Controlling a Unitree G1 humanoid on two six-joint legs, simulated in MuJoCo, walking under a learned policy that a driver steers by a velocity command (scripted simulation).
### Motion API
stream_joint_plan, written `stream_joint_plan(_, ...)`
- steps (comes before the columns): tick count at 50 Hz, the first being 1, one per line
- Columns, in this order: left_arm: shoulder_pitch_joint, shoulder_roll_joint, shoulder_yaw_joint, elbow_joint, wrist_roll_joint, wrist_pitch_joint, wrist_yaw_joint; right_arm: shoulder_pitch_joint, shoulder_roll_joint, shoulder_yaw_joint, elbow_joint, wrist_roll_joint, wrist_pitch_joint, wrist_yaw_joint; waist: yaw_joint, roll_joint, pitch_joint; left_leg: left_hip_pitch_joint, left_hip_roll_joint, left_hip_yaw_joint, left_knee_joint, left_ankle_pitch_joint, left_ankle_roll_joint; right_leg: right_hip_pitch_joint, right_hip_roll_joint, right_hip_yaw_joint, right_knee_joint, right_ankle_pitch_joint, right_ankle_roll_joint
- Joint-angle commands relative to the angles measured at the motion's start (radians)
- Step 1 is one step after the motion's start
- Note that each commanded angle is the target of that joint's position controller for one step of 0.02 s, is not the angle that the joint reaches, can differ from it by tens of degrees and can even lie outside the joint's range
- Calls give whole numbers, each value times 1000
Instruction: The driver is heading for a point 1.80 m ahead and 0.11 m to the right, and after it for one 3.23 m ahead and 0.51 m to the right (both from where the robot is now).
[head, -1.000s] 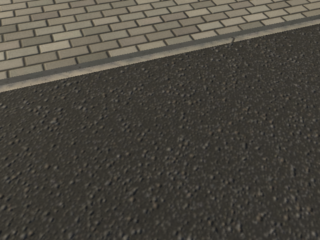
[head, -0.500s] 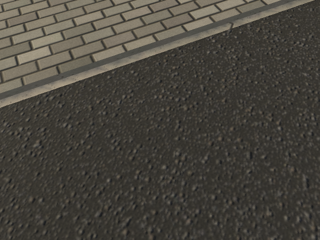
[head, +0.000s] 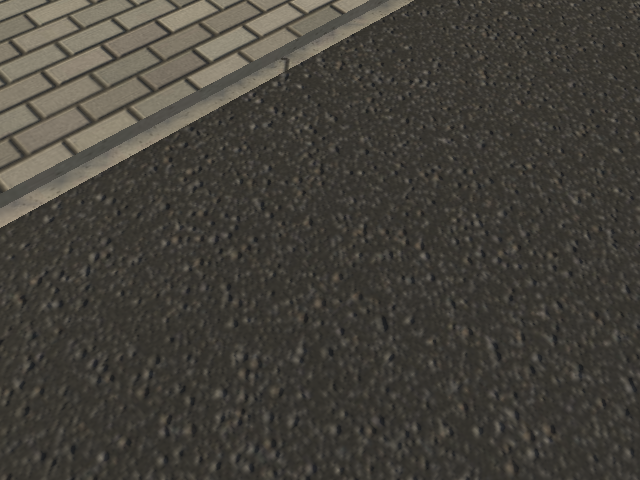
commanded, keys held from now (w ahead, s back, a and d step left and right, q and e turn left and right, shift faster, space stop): e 0.30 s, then no key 0.70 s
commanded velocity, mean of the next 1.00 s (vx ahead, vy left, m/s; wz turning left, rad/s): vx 0.01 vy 0.00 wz -0.31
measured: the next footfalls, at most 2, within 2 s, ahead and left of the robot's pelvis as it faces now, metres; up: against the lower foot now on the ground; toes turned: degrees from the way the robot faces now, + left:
right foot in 0.18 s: +0.04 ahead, -0.14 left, +0.00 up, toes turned -9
left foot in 0.62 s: +0.10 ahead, +0.08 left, +0.00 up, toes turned -17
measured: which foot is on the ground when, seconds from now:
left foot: down 0.00-0.18, up 0.20-0.60, down 0.62-1.00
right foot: up 0.00-0.16, down 0.18-1.00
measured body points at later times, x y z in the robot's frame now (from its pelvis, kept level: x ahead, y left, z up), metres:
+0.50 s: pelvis +0.01 -0.05 +0.00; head +0.04 -0.08 +0.45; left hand +0.24 +0.18 -0.08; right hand +0.09 -0.36 -0.11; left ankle +0.07 +0.10 -0.69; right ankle +0.00 -0.14 -0.74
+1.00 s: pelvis +0.04 -0.02 -0.01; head +0.05 -0.02 +0.44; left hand +0.22 +0.21 -0.12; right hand +0.11 -0.30 -0.11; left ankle +0.06 +0.09 -0.74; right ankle +0.00 -0.14 -0.74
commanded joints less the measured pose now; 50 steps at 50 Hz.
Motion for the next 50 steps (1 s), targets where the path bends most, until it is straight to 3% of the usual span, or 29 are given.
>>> stream_joint_plan(1, -3, 40, 6, -99, 4, -5, -13, -18, -186, -56, -54, 5, -2, -6, -15, 215, -172, 175, 247, -124, -103, 393, 220, 31, -37, -29, -125, 46, -3)
stream_joint_plan(5, -5, 62, 16, -126, 6, 3, -34, -20, -215, -68, -40, 25, 1, 7, -16, 223, -166, 166, 276, -95, -79, 318, 202, 134, -32, -80, -298, 82, -49)
stream_joint_plan(7, 44, 60, 24, -116, 7, 7, -43, -40, -216, -70, -32, 45, 2, 10, 22, 207, -157, 126, 265, -57, -11, 239, 151, 239, -8, -116, -476, 201, -95)
stream_joint_plan(8, 81, 74, 34, -103, 10, 6, -38, -2, -189, -65, -12, 47, 2, 12, 29, 167, -157, 65, 233, -13, 66, 145, 93, 338, 12, -101, -566, 283, -128)
stream_joint_plan(9, 113, 150, 57, -105, 9, 3, -25, 46, -140, -53, 0, 23, 2, 18, 18, -27, -149, -103, 148, 85, 272, -65, -4, 479, -107, 92, -650, 540, -190)
stream_joint_plan(10, 99, 264, 73, -143, 25, -6, -13, 2, -98, -33, -65, -20, 4, 16, 7, -304, -129, -387, -7, 93, 544, -509, -93, 529, -371, 468, -672, 805, -387)
stream_joint_plan(11, 127, 222, 62, -146, 59, -33, -23, -87, -142, -47, -79, -1, 1, 5, 88, -188, -192, -389, -22, -78, 711, -533, -84, 465, -393, 497, -701, 730, -475)
stream_joint_plan(12, 86, 194, 50, -140, 56, -52, -23, -88, -161, -55, -77, 21, 4, 1, 54, -137, -156, -398, -6, -108, 751, -449, -65, 438, -335, 404, -706, 649, -430)
stream_joint_plan(14, -9, 136, 34, -148, 17, -57, -11, -51, -177, -67, -44, 12, 10, -14, 11, -88, -123, -398, 12, -122, 708, -299, -61, 412, -250, 312, -695, 565, -335)
stream_joint_plan(15, -27, 125, 26, -153, 13, -53, -3, -35, -175, -69, -40, 7, 10, -14, -3, -95, -131, -355, -1, -117, 720, -254, -69, 381, -226, 287, -693, 609, -328)
stream_joint_plan(17, -26, 103, 15, -156, 23, -49, 7, 4, -155, -65, -26, 16, 7, -6, -13, -93, -171, -309, -19, -103, 718, -194, -83, 392, -209, 251, -686, 659, -332)
stream_joint_plan(21, -4, 97, 9, -140, 26, -46, 14, -28, -117, -45, -32, 22, 10, 4, 13, -91, -163, -263, -10, -100, 515, -159, -95, 424, -197, 245, -680, 602, -328)
stream_joint_plan(27, -21, 100, 1, -121, 34, -39, -4, -32, -125, -39, -35, 30, 5, 18, 36, -108, -114, -86, -13, -84, 282, -208, -80, 334, -200, 301, -673, 501, -343)
stream_joint_plan(30, -51, 67, -16, -104, 20, -40, -8, 18, -100, -31, -15, 27, -8, 27, -12, -80, -111, 58, -26, -65, 7, -46, -55, 309, -164, 301, -630, 502, -302)
stream_joint_plan(31, -29, 46, -24, -93, 21, -45, -8, 31, -107, -28, -11, 13, -14, 29, -17, -51, -121, 149, 0, -97, -81, 106, -37, 277, -138, 296, -626, 452, -257)
stream_joint_plan(32, 2, 22, -32, -87, 41, -55, -8, 49, -159, -35, -18, -2, -18, 25, 5, 35, -153, 243, 104, -186, -67, 321, -3, 230, -87, 247, -570, 346, -199)
stream_joint_plan(33, 64, 17, -29, -79, 45, -65, -15, 5, -206, -43, -13, -2, -17, 25, 80, 177, -154, 217, 155, -224, -16, 373, 71, 218, 2, 146, -559, 195, -154)
stream_joint_plan(34, 41, 27, -30, -66, 52, -64, -12, -26, -139, -28, -20, 2, -18, 32, 54, 183, -159, 131, 151, -237, -45, 208, 110, 293, 4, 116, -574, 171, -116)
stream_joint_plan(35, -1, 46, -23, -65, 50, -60, -11, -39, -110, -19, -21, 2, -22, 38, 35, 166, -129, 106, 110, -211, -52, 90, 84, 302, 4, 114, -577, 201, -109)
stream_joint_plan(38, -25, 38, -21, -62, 40, -41, -6, -15, -120, -15, -9, 3, -38, 38, 12, 129, -95, 87, 59, -160, -35, 32, 29, 295, -8, 135, -575, 296, -131)
stream_joint_plan(45, 2, 14, -20, -16, 35, -48, -1, 12, -107, -2, 5, 8, -33, 27, -3, 44, -86, 107, 33, -136, -3, 41, 29, 288, -13, 144, -585, 345, -124)
stream_joint_plan(50, 20, 14, -17, 17, 34, -49, 8, 14, -99, 5, 23, 10, -31, 30, -2, 25, -80, 103, 22, -130, -5, 41, 31, 307, -17, 146, -588, 367, -115)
